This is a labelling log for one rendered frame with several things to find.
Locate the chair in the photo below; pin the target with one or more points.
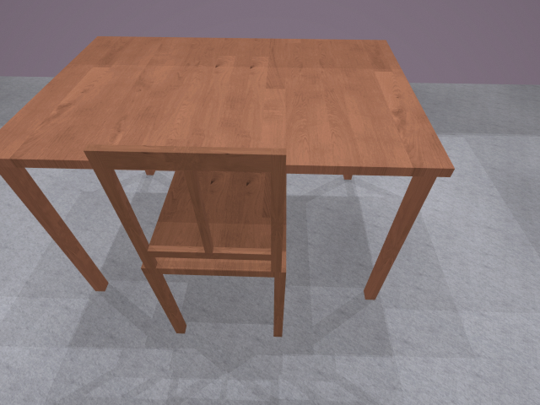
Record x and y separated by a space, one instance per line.
211 223

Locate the table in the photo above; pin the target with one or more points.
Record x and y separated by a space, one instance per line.
338 107

